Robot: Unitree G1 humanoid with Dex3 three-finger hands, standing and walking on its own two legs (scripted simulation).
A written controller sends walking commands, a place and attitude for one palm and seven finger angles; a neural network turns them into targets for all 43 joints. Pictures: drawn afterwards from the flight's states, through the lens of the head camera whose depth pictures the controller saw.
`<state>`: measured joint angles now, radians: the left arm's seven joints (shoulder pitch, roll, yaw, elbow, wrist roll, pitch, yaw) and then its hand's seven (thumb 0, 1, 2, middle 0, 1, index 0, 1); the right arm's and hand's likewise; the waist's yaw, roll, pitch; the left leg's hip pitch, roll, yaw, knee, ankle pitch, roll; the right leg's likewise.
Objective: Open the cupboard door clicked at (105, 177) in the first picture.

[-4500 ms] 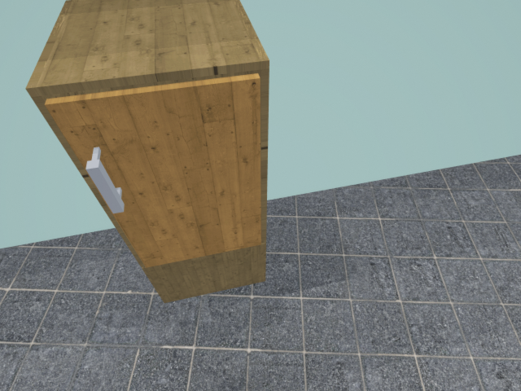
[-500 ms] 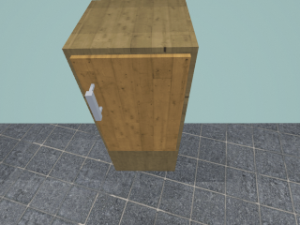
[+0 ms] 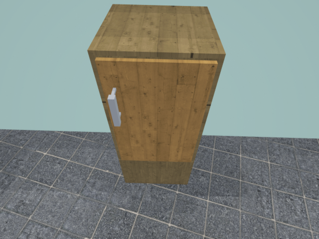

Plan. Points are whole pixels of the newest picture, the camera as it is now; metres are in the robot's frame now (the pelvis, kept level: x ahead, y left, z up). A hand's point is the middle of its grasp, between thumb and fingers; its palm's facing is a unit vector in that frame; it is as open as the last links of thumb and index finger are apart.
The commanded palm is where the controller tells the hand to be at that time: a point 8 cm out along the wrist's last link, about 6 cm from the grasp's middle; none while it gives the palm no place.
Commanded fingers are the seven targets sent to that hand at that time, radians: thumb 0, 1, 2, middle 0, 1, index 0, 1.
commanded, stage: come to a stop and stand still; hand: left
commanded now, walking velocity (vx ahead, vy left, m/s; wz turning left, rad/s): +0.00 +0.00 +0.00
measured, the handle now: (115, 107) +0.53 +0.19 -0.01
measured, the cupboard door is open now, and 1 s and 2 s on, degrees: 0 0 0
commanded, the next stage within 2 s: look again from close up in 0.74 s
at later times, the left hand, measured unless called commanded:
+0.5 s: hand out of the picture +0.05 +0.16 -0.17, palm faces +0.01 -0.98 -0.20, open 7.3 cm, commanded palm none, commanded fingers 0.00 0.90 0.90 -0.20 -0.30 -0.20 -0.30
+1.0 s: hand out of the picture +0.06 +0.15 -0.17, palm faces +0.02 -0.98 -0.20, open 7.4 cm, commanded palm none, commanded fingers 0.00 0.90 0.90 -0.20 -0.30 -0.20 -0.30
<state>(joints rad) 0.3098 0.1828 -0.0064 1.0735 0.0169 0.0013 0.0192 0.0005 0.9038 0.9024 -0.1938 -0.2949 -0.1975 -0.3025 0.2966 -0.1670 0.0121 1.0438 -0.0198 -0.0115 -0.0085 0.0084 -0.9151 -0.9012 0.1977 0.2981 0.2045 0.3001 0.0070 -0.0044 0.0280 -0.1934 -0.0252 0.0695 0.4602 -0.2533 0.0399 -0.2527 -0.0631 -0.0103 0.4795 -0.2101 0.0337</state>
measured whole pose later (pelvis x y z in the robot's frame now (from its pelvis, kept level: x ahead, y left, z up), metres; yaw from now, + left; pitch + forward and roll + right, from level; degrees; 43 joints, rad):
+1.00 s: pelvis +0.04 -0.02 +0.00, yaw +0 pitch -1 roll +0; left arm 0.24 0.18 0.00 1.11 0.01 -0.01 0.02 0.00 0.91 0.90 -0.19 -0.30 -0.20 -0.30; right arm 0.24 -0.16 0.01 1.14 -0.02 -0.03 -0.03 0.01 -0.91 -0.90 0.20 0.30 0.20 0.30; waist 0.01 -0.01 0.04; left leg -0.12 0.01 0.05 0.42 -0.29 0.00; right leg -0.19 -0.02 -0.03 0.46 -0.26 0.00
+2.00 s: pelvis -0.01 -0.04 -0.10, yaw +3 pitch +13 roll -2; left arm 0.43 0.22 0.19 -0.01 -0.27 -0.46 -0.29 0.01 0.44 0.71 -0.23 -0.59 -0.23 -0.60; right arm 0.16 -0.24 -0.01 0.48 0.01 -0.24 -0.04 0.01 -0.90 -0.90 0.20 0.30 0.20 0.30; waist 0.05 -0.01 -0.12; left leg -0.89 0.03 -0.05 1.22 -0.57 -0.02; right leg -0.89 -0.03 -0.11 1.17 -0.51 -0.02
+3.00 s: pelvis +0.00 -0.02 -0.05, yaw +2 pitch +12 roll -2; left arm 0.01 0.40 0.42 0.36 -0.36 -0.28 -0.49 -0.01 -0.50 0.31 -0.30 -1.19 -0.30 -1.20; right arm 0.27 -0.26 0.05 0.56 0.03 -0.21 -0.07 0.01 -0.90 -0.90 0.20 0.30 0.21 0.30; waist 0.00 0.02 -0.09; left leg -0.70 0.03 -0.01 0.98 -0.49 0.01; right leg -0.70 -0.03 -0.08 0.92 -0.42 0.01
